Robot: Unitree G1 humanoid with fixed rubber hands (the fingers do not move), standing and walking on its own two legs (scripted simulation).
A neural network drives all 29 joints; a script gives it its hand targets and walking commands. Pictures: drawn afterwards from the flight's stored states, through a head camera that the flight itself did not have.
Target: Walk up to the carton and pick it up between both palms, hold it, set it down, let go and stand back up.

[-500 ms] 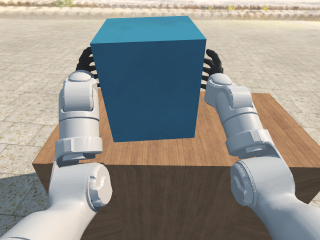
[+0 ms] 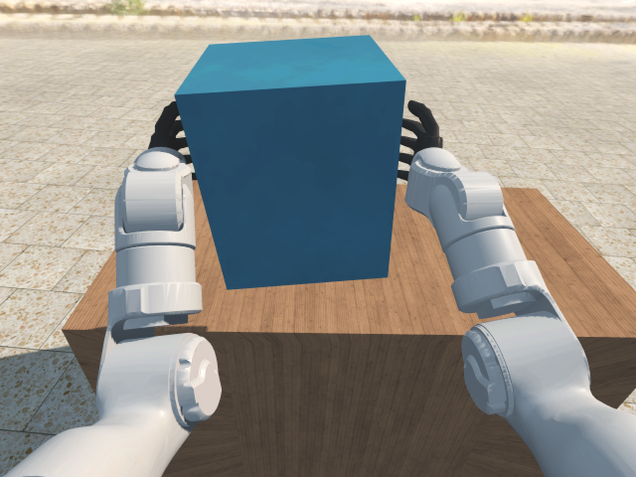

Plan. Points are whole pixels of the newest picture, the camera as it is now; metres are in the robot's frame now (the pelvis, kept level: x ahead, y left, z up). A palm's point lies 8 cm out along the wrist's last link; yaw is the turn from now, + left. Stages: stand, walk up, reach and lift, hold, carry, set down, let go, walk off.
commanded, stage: hold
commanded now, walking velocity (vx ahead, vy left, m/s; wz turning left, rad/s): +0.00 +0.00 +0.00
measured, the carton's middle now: (298, 161) +0.42 +0.00 +0.26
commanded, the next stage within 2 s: set down in 1.96 s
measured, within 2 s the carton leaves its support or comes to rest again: neither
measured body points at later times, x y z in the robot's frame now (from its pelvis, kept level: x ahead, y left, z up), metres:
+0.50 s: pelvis -0.01 -0.01 +0.00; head -0.10 +0.01 +0.44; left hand +0.37 +0.15 +0.28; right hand +0.36 -0.15 +0.28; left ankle +0.03 +0.12 -0.75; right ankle +0.01 -0.12 -0.75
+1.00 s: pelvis -0.01 -0.01 +0.00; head -0.10 +0.02 +0.44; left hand +0.37 +0.16 +0.29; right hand +0.37 -0.14 +0.29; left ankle +0.03 +0.12 -0.75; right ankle +0.01 -0.12 -0.75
